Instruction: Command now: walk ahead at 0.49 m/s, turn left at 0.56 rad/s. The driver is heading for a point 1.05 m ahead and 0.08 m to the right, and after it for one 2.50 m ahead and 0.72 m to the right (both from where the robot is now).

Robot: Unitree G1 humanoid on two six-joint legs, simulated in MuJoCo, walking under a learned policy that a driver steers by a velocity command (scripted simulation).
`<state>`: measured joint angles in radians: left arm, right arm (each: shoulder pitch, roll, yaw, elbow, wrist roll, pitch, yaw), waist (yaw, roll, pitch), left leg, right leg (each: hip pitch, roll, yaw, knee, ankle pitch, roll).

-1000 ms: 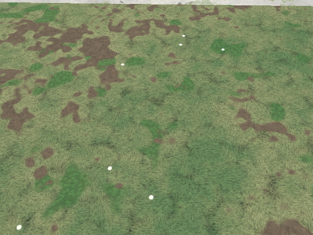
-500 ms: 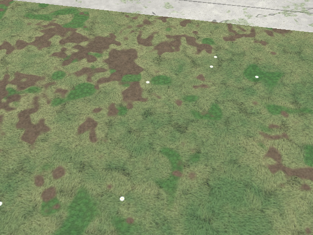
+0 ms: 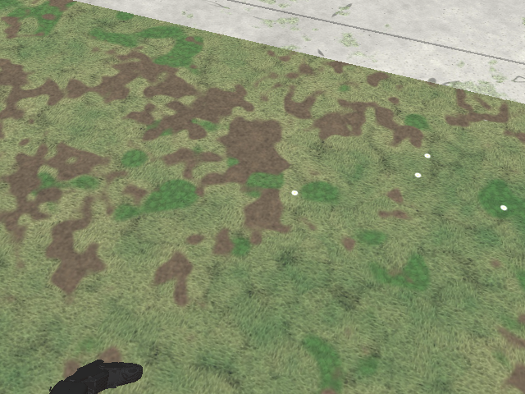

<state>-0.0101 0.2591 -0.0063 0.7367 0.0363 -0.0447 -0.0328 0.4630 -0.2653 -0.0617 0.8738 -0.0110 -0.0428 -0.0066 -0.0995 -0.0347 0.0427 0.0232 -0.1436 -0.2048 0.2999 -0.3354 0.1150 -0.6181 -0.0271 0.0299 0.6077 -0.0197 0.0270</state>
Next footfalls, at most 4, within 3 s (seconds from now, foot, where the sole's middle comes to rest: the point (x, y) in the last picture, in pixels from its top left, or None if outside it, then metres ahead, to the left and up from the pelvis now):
0.06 right None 0.22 -0.11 -0.77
0.58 left None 0.44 0.13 -0.77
1.12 right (251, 288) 0.73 -0.03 -0.77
1.66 left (220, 191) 1.07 0.04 -0.77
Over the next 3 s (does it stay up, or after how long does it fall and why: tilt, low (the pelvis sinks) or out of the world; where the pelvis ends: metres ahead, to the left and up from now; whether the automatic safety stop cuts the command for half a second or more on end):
stays up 1.51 -0.28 0.01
